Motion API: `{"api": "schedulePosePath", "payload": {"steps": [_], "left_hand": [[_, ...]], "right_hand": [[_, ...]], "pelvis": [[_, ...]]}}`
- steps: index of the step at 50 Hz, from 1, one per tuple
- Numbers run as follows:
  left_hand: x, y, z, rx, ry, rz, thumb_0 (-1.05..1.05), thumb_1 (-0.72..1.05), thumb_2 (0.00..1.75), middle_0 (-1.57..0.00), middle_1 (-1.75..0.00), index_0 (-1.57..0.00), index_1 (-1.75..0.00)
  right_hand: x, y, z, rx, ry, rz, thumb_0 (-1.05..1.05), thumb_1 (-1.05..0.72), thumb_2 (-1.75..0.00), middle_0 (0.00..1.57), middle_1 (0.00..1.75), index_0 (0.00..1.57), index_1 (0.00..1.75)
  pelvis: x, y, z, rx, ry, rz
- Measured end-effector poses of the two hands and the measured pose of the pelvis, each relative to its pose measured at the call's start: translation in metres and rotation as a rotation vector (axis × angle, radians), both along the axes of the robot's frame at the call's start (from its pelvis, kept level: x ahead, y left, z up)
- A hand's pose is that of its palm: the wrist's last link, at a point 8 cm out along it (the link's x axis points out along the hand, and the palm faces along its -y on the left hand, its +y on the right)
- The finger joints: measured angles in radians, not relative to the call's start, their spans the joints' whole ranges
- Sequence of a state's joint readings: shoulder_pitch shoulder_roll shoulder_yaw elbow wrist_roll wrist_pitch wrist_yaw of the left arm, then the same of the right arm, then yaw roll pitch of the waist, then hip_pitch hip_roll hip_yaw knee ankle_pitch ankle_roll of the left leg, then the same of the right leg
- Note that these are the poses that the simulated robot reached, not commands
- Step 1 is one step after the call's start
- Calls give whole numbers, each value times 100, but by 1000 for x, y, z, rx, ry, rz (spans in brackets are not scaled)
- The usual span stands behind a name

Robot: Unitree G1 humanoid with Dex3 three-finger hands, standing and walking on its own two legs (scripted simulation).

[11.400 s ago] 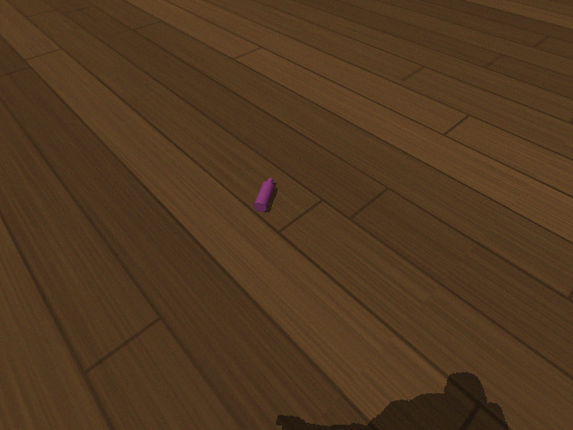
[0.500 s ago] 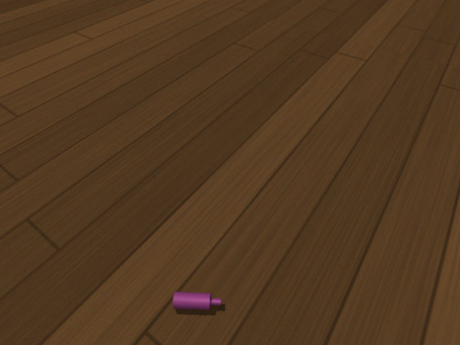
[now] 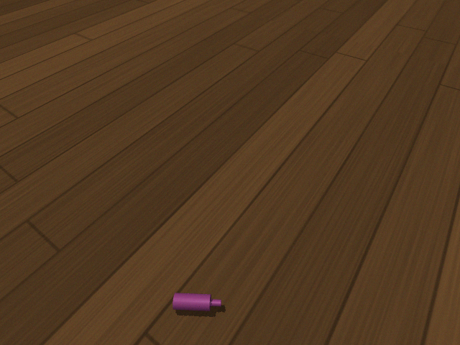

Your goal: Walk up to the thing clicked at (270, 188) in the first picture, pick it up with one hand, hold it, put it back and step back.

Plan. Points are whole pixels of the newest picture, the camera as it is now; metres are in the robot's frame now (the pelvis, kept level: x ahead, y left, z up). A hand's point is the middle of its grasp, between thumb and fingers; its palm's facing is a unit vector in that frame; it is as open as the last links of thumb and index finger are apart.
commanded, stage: stand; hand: left
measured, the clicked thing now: (197, 302) +0.42 +0.18 -0.75
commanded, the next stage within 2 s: walk up in 0.12 s
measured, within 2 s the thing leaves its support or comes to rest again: neither
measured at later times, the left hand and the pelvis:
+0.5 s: hand out of the picture +0.06 +0.24 -0.16, palm faces -0.02 -0.94 -0.34, open 7.4 cm; pelvis -0.03 -0.03 -0.01, yaw +0 degrees
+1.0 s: hand out of the picture +0.04 +0.20 -0.17, palm faces -0.04 -0.94 -0.35, open 7.4 cm; pelvis -0.05 -0.05 -0.02, yaw +0 degrees
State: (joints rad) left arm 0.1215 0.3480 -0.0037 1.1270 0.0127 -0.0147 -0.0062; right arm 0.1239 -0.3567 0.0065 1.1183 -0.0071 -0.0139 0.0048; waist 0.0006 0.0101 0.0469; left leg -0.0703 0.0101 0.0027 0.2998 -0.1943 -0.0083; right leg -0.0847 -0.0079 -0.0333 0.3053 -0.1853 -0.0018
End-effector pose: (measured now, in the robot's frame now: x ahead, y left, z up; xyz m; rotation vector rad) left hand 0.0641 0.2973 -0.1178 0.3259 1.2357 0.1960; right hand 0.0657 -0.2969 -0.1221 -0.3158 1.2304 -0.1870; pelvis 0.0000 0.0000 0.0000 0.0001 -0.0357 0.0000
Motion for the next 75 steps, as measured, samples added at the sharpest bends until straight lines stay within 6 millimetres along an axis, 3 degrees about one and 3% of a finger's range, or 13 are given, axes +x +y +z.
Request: {"api": "schedulePosePath", "payload": {"steps": [10,16,24,33,39,48,55,75], "left_hand": [[1,3,-2,-3,3,13,0,90,89,-20,-30,-20,-30],[-1,4,-6,9,6,13,0,90,89,-20,-30,-20,-30],[-12,-15,-9,-6,-5,4,0,90,89,-20,-30,-20,-30],[-6,-20,-26,-58,-50,-10,0,90,89,-20,-30,-20,-30],[-6,-28,-24,-83,-46,0,0,90,89,-20,-30,-20,-30],[-19,-46,-16,-5,-36,-31,0,91,89,-20,-30,-20,-30],[-30,-51,-3,10,-49,-14,1,90,89,-20,-30,-20,-30],[-18,-54,-3,-15,-46,-11,0,90,89,-20,-30,-20,-30]], "right_hand": [[-1,-6,3,-19,-20,-15,1,-90,-90,21,30,20,30],[-13,-29,9,-74,-20,-29,1,-90,-90,21,30,20,30],[-24,-59,7,-116,-23,-36,1,-90,-90,21,30,20,30],[-54,-43,7,-128,28,-11,1,-90,-90,21,30,20,30],[-70,-35,15,-111,39,-5,1,-90,-90,21,30,20,30],[-53,-60,-4,-55,-41,-30,1,-90,-90,21,30,20,30],[-43,-62,-11,-12,-60,-17,1,-90,-90,21,30,20,30],[-35,-59,5,-12,-40,-32,1,-90,-90,21,30,20,30]], "pelvis": [[-5,-3,-2,4,2,-2],[-16,-14,-6,9,5,-4],[-27,-27,-13,-1,-7,2],[-36,-21,-19,5,3,23],[-39,-25,-10,-12,-2,22],[-48,-48,-18,-27,-29,-13],[-46,-51,-14,-2,-17,4],[-38,-52,-3,2,-10,-12]]}}
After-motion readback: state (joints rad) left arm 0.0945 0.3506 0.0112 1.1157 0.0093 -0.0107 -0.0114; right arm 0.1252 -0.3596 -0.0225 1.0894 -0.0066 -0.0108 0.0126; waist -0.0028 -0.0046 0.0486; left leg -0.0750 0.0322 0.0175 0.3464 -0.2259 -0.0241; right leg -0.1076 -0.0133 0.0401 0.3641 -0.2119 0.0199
